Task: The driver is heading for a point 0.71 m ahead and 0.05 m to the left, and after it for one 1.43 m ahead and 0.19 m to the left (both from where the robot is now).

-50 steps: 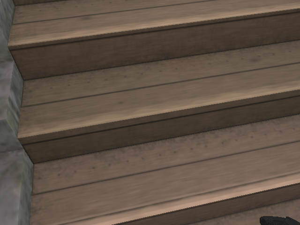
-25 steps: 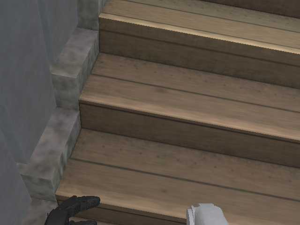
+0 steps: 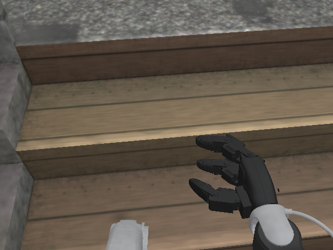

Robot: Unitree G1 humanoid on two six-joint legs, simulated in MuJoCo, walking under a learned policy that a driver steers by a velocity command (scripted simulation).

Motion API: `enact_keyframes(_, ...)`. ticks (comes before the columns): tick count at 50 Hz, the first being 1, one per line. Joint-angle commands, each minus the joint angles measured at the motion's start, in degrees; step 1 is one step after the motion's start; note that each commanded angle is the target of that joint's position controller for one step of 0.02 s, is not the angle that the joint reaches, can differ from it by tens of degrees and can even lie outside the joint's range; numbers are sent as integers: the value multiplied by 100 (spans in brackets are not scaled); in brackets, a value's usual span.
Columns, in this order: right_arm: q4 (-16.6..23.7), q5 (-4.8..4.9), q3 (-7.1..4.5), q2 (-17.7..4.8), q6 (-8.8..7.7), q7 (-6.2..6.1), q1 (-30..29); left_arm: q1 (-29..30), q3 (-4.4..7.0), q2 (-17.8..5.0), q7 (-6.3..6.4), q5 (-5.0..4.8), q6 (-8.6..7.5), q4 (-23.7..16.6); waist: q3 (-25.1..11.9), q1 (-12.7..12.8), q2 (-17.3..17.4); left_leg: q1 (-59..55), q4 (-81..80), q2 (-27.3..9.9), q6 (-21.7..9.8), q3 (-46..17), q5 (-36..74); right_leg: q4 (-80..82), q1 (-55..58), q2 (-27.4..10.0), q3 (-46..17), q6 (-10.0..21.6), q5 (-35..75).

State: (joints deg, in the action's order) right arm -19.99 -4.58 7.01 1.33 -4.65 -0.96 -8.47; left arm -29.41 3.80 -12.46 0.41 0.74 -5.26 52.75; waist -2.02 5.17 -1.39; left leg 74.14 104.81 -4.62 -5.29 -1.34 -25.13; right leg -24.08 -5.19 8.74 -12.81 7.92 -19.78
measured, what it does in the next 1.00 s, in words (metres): climbs, turning left: left foot 0.16 m higher, then right foot 0.16 m higher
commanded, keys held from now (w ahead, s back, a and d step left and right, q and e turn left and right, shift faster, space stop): w+e+shift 0.02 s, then w+shift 0.22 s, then w+q+shift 0.76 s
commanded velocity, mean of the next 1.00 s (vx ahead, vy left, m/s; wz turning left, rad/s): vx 1.00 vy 0.00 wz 0.31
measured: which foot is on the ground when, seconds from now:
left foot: up 0.00-0.06, down 0.08-0.46, up 0.48-0.88, down 0.90-1.00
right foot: down 0.00-0.06, up 0.08-0.44, down 0.46-0.90, up 0.92-1.00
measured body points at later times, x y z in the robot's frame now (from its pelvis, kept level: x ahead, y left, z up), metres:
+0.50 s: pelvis +0.42 -0.06 +0.21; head +0.47 -0.06 +0.65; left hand +0.76 +0.01 +0.21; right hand +0.27 -0.26 +0.08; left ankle +0.23 +0.15 -0.47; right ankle +0.54 -0.18 -0.41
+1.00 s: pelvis +0.80 -0.04 +0.41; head +0.79 -0.05 +0.86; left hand +0.89 +0.23 +0.33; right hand +1.00 -0.24 +0.30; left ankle +0.81 -0.02 -0.25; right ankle +0.72 -0.22 -0.05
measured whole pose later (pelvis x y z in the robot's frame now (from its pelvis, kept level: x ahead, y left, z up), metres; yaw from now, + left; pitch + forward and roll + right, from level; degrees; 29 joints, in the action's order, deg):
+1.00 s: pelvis +0.80 -0.04 +0.41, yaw +18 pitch +2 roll +2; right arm -41.9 -0.3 -2.8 -13.1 -0.1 0.0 14.7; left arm -13.5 1.4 -10.3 -2.1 4.0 -6.9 37.8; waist -5.7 0.0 -0.3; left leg 33.4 60.3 13.8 -11.3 3.3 -29.3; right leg -110.8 -35.0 -3.7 -5.2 2.3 -7.4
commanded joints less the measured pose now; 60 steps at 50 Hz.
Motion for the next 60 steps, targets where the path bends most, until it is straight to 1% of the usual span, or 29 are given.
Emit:
enact_keyframes(1, 287, 257, -276, -542, 34, 4, -78, 480, 322, -1151, 96, -149, 10, -661, -558, -628, 130, -5595, -2764, 488, -18, 1219, 491, 1557, -3246, -1018, -780, 682, 6309)
enact_keyframes(3, -377, 413, -799, -1509, 115, -132, 2388, 739, 610, -1809, -2, -140, -220, -743, -2126, -1913, -736, -6493, -3789, 830, -162, 793, -1001, -1633, -1327, -1271, -721, 450, 11112)
enact_keyframes(4, -696, 317, -1088, -2183, 23, -204, 3382, 1278, 629, -1679, -117, -128, -467, -800, -2601, -2405, -438, -7332, -4826, 408, -338, -151, -1411, -3475, -1355, -1005, -466, 165, 10280)
enact_keyframes(5, -1221, 262, -1194, -2648, -8, -195, 3698, 1881, 392, -628, -312, -140, -543, -1138, -2233, -2182, 1376, -7611, -6730, -739, -848, -2959, -2224, -5571, -2871, -123, 192, -170, 5116)
enact_keyframes(6, -1360, 330, -1190, -2535, 57, -152, 2622, 1250, 212, 24, -378, 96, -521, -1415, -1893, -1185, 2541, -7260, -8630, -1626, -1332, -5447, -982, -7566, -3927, 107, 373, -366, 2133)
enact_keyframes(9, -2284, 360, -888, -856, -291, 40, 2095, 2085, -208, 708, -297, 401, -216, -1946, -480, -605, 387, -6100, -7896, -1336, -708, -3374, -920, -9708, -5273, -584, 301, 217, 1695)
enact_keyframes(12, -3474, 320, -973, -922, -580, 130, 3330, 3115, -446, 1003, -104, 246, 299, -2637, 563, -478, 285, -6425, -8335, -1193, -121, -1633, 703, -10713, -7073, -608, -295, 465, -139)
enact_keyframes(16, -3738, 343, -963, -1502, -647, 83, 3206, 4560, -485, 606, 105, 153, 326, -3578, 1734, -218, 401, -5418, -10404, -1165, -399, -580, 1442, -9366, -7584, -939, 766, 139, -1421)
enact_keyframes(18, -3979, 551, -936, -1561, -587, -12, 3613, 4815, -649, 618, -17, 204, 163, -3804, 1359, -121, 154, -5921, -10877, -779, -324, 75, 2829, -7588, -6993, -1606, 1488, 238, -1714)
enact_keyframes(20, -3377, 699, -1118, -2198, -462, -140, 3459, 4078, -659, 531, -321, -16, -9, -3204, -483, -368, -640, -4476, -10715, -234, -619, 349, 5923, -4632, -1654, -944, 2380, 147, 503)
enact_keyframes(22, -2912, 658, -1555, -3666, -702, -6, 3051, 1282, -205, 150, -109, -104, 229, -2594, -2358, 980, 965, -5664, -8170, -770, -541, 27, 10010, -4020, 669, -554, 1778, -185, 259)
enact_keyframes(23, -2884, 654, -1651, -3513, -772, 143, 2956, 1046, 39, -423, -8, -47, 367, -2616, -2893, 1217, 1072, -6282, -6513, -693, -441, -362, 10008, -2924, 791, -587, 1234, -222, -472)
enact_keyframes(24, -2573, 719, -1471, -2253, -776, 369, 3058, 1150, 283, -1186, 66, 138, 191, -2453, -2755, 784, -377, -4653, -4152, 65, -17, -545, 4092, -1199, 1346, -2355, -1523, 38, -1101)
enact_keyframes(25, -2220, 677, -1511, -2016, -730, 457, 3034, 815, 427, -1468, 40, 276, 187, -2230, -3310, 821, -1128, -3828, -964, 955, 61, -999, 2236, 145, 1421, -3305, -3704, 189, -385)
enact_keyframes(28, -1687, 246, -1190, -910, -420, 219, 2475, 2042, 158, -332, -194, 15, -45, -1366, -992, -365, -196, -2057, 1333, 207, -30, -563, 2389, -146, -338, -2865, -1508, 343, -457)
enact_keyframes(30, -1434, 252, -947, -497, -217, 254, 2200, 1443, -98, 477, -191, 126, -131, -501, -330, -722, 77, -1297, 2135, 269, -364, -584, 1678, -5, -684, -2635, -389, 56, 271)
enact_keyframes(35, -889, 433, -669, -230, 315, 51, 915, 936, -196, 381, -223, 257, -468, 388, 717, -1040, -469, 521, 3564, 625, -718, -464, 149, 1413, -986, -2903, 1366, -290, 577)
enact_keyframes(39, -289, 530, -468, -783, 560, -33, -225, 920, -314, -108, -27, -45, -390, 533, 1142, -1353, 380, -1899, -729, 692, -576, 1075, 733, 3114, -2758, -1983, 3205, -496, 2431)
enact_keyframes(41, -1021, 463, -701, -1451, 595, 151, 1261, 1073, -223, -1087, 273, -403, -402, -78, -498, -1701, 144, -4593, -1627, 1190, -537, 1750, 1195, 1756, -1900, -1857, 3555, -248, 8862)
enact_keyframes(43, -1408, 448, -888, -1740, 523, 64, 3358, 1757, 224, -2333, 206, -486, -326, -602, -2010, -2551, -802, -5540, -2482, 1167, -558, 1361, 365, -873, 193, -2612, 3130, 78, 12426)
enact_keyframes(44, -1363, 458, -1044, -2178, 405, 34, 3598, 1878, 304, -2258, 11, -424, -300, -948, -2311, -2475, -691, -6439, -3986, 1471, -430, 962, -102, -2433, 111, -2583, 2798, 180, 11743)
enact_keyframes(45, -1290, 584, -1287, -2440, 338, 131, 2888, 1741, 308, -1617, -176, -262, -273, -1048, -1716, -1995, -209, -6330, -6282, 1618, -714, -122, -34, -4661, -351, -1982, 2363, -95, 7100)
enact_keyframes(46, -1417, 665, -1450, -2732, 312, 195, 2014, 1837, 34, -458, -397, 110, -280, -1612, -771, -1171, 1691, -6935, -6718, 1005, -1182, -2399, 2767, -7668, -3559, -690, 1706, -559, 1098)
enact_keyframes(47, -1202, 611, -1377, -2736, 478, 105, 1366, 1556, -119, 4, -431, 474, -347, -2264, -1541, -493, 1022, -7221, -7917, 351, -1708, -4575, 1275, -9627, -4749, -598, 668, -648, 1104)
enact_keyframes(48, -1363, 478, -1333, -2484, 449, 27, 1626, 1971, -185, 90, -384, 489, -378, -2532, -1057, -634, 352, -6611, -8717, 17, -1771, -5257, -790, -10414, -5340, -680, 631, -675, 1105)
enact_keyframes(50, -2257, 279, -1208, -2075, 184, 104, 2811, 2807, -627, 794, -177, 580, -334, -3102, 533, -499, -4, -5860, -8732, 213, -1259, -4490, -267, -11613, -6938, -851, 745, -441, 523)
enact_keyframes(56, -3042, 331, -1075, -1912, -254, 202, 3344, 4507, -910, 1011, 131, 448, 37, -3963, 1343, -373, -126, -4116, -9552, 644, -864, -2491, 149, -9450, -7106, -1305, 1155, -247, -1395)
enact_keyframes(58, -2739, 479, -1111, -1942, -145, 16, 2921, 4116, -811, 547, 104, 219, 166, -3848, 615, -264, -413, -2553, -10677, 698, -1148, -2050, 2580, -6759, -3159, -1256, 2133, -488, -335)
enact_keyframes(60, -2461, 651, -1383, -2798, -258, -23, 2860, 2895, -578, 294, 242, 70, 231, -3372, -1132, 182, -103, -3224, -9520, 421, -1027, -1755, 8106, -5866, -29, -564, 2335, -476, -368)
